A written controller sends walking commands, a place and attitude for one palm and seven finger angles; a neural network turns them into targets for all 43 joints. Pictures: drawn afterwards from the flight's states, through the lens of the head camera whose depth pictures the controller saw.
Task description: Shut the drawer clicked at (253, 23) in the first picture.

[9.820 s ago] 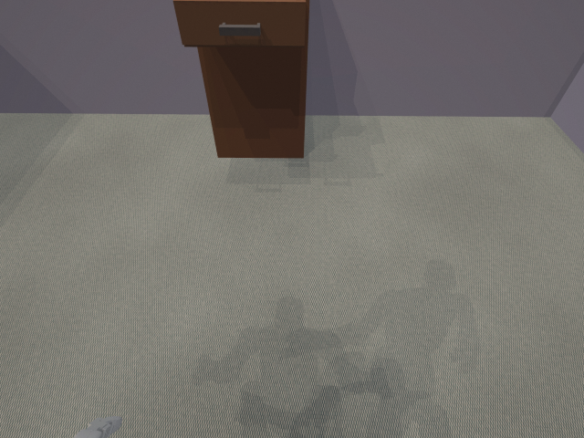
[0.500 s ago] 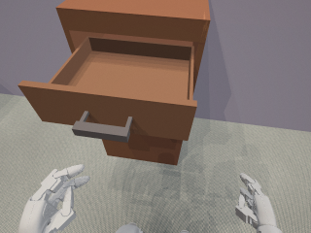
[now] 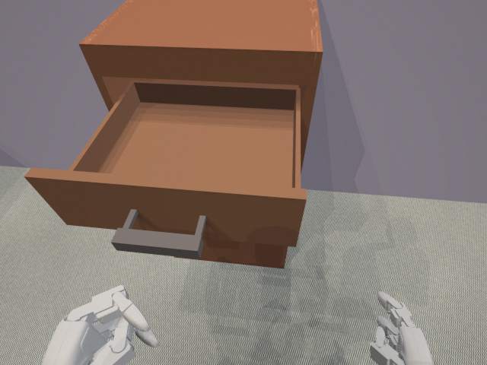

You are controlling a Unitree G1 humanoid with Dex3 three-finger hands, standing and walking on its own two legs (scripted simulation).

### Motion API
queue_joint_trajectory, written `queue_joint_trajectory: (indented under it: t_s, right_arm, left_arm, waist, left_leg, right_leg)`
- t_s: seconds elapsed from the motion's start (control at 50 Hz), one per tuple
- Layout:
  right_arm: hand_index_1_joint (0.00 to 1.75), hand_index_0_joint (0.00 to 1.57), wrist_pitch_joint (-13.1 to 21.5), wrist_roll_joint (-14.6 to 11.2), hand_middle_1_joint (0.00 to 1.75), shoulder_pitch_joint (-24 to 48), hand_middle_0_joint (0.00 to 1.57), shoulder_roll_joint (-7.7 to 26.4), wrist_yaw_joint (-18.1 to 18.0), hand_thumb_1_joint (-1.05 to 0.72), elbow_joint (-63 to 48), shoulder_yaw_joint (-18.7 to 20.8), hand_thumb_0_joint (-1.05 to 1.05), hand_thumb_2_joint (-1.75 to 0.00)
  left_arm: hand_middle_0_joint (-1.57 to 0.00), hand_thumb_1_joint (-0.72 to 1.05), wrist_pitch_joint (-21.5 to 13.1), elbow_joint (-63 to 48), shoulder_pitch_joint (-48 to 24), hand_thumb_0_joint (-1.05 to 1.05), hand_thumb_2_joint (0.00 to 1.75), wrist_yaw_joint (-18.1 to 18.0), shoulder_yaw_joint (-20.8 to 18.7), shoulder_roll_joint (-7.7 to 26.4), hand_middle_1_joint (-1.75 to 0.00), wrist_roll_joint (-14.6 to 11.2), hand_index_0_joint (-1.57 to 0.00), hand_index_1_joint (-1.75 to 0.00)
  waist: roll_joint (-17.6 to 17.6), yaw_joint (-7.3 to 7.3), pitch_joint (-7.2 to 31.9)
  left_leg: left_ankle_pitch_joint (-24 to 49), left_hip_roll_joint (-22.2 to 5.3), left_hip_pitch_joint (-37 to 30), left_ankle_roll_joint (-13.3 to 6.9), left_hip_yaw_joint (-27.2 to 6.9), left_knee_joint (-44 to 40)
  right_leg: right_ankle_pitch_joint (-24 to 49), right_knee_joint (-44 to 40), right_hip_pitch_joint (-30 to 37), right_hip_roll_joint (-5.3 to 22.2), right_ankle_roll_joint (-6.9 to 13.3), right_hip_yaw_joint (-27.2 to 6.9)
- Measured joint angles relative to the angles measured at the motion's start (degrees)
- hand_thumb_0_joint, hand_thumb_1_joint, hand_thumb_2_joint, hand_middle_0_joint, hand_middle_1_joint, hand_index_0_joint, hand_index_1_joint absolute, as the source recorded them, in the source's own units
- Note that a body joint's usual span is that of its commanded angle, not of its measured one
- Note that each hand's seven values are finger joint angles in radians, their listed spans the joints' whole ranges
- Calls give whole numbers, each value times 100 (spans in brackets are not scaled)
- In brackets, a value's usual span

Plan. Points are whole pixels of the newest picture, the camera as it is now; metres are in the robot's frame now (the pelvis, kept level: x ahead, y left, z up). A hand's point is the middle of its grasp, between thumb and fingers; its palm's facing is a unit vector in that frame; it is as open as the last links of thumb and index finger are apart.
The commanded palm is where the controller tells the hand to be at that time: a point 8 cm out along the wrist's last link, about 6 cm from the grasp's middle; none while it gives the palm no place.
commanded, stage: raise the hand and make a fist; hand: left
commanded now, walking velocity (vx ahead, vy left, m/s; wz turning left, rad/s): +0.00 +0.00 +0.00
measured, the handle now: (162, 230) +0.31 +0.16 +0.07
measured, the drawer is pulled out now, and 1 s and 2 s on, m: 0.29 0.29 0.29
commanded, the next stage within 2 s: bring the fist close to the handle in 0.92 s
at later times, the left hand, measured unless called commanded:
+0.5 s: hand (107, 322) +0.15 +0.15 +0.16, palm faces -0.04 -1.00 -0.07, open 3.2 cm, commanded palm +0.10 +0.19 +0.17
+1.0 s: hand (131, 329) +0.14 +0.12 +0.17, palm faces -0.05 -1.00 -0.06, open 3.3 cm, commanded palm +0.09 +0.17 +0.17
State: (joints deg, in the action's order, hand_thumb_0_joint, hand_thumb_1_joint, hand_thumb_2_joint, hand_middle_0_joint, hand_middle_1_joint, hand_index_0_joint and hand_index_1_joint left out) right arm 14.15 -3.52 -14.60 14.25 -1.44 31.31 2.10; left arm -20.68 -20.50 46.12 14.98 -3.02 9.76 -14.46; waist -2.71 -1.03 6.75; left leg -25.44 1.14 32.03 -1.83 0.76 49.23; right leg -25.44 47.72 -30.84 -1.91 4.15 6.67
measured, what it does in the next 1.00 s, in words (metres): stands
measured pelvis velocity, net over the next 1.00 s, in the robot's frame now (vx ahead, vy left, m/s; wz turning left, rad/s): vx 0.00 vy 0.01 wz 0.00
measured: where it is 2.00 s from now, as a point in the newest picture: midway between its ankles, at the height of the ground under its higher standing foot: outside the picture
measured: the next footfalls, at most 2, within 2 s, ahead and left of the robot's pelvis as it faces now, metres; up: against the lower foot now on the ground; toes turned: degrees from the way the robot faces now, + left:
none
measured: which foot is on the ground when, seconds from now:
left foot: down 0.00-1.00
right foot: down 0.00-1.00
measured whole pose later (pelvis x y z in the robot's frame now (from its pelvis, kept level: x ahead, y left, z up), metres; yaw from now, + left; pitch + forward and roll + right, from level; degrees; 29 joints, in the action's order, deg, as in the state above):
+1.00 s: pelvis +0.00 +0.01 +0.01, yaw +0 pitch +2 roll -1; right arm 12.6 -4.1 -14.4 13.1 0.9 27.0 -1.8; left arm -3.4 -43.4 47.1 6.6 4.4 10.0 -9.3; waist -4.2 -2.0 6.6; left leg -24.5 1.7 22.3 -2.7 0.9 44.7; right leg -24.2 42.8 -20.9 -1.7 3.4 6.3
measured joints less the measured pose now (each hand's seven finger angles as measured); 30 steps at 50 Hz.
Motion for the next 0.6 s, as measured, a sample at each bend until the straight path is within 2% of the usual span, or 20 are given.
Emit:
queue_joint_trajectory:
  t_s: [0.1, 0.18, 0.28, 0.36, 0.46, 0.52, 0.6]
  right_arm:
    - [30, 20, 53, 2, 30, 132, 20, -103, 18, -90, -171, -55, 2, -90]
    - [30, 20, 37, 0, 30, 194, 20, -186, 72, -90, -322, -199, 2, -90]
    - [30, 20, -30, -4, 30, 177, 20, -248, 153, -90, -487, -398, 2, -90]
    - [30, 20, -187, -11, 30, 128, 20, -295, 186, -90, -567, -492, 2, -90]
    - [30, 20, -289, -33, 30, 32, 20, -270, 193, -90, -575, -554, 2, -90]
    - [30, 20, -233, -53, 30, -38, 20, -215, 214, -90, -518, -565, 2, -90]
    - [30, 20, -183, -69, 30, -95, 20, -151, 248, -90, -445, -543, 2, -90]
  left_arm:
    - [-111, 89, 103, -418, 57, 2, 90, -222, 194, 92, -128, 132, -111, -128]
    - [-119, 89, 315, -759, -83, 2, 90, -469, 268, 34, -137, 163, -119, -137]
    - [-129, 90, 850, -1175, -235, 2, 90, -591, 645, -90, -147, 349, -128, -147]
    - [-134, 89, 1323, -1483, -211, 2, 90, -690, 784, 59, -153, 542, -134, -153]
    - [-138, 89, 1658, -1819, -182, 2, 90, -884, 604, 201, -157, 480, -138, -157]
    - [-139, 89, 1726, -2056, -199, 2, 90, -929, 558, 136, -158, 410, -139, -158]
    - [-140, 89, 1832, -2297, -243, 2, 90, -866, 673, 32, -159, 454, -139, -159]
  waist:
    - [18, -51, 40]
    - [-33, -57, 79]
    - [-84, -60, 99]
    - [-101, -67, 75]
    - [-140, -93, 19]
    - [-157, -105, 2]
    - [-161, -99, -10]
  left_leg:
    - [0, 27, -68, -72, 25, -5]
    - [-22, 52, -184, -125, 20, 11]
    - [-25, 91, -369, -192, 43, -34]
    - [-5, 107, -561, -224, 97, -140]
    - [28, 120, -739, -245, 128, -257]
    - [48, 129, -803, -251, 118, -311]
    - [80, 142, -881, -250, 107, -391]
  right_leg:
    - [28, -38, 82, 25, -43, -24]
    - [29, -68, 225, 46, -93, -21]
    - [44, -131, 419, 81, -161, -47]
    - [72, -213, 586, 94, -196, -106]
    - [112, -321, 752, 102, -223, -142]
    - [135, -386, 825, 107, -234, -135]
    - [159, -460, 905, 116, -239, -129]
